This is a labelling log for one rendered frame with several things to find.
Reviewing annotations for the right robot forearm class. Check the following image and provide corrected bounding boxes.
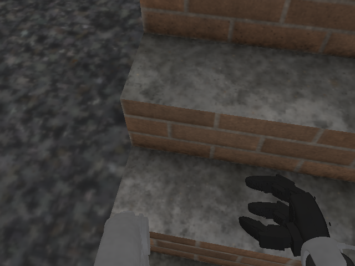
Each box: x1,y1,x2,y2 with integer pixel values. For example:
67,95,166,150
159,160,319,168
301,237,355,266

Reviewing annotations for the robot left thigh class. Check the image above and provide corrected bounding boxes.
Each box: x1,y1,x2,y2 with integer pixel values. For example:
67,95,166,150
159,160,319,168
94,212,151,266

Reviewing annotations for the right robot hand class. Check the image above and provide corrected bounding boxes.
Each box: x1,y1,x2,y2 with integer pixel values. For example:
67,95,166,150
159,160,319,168
239,174,331,257

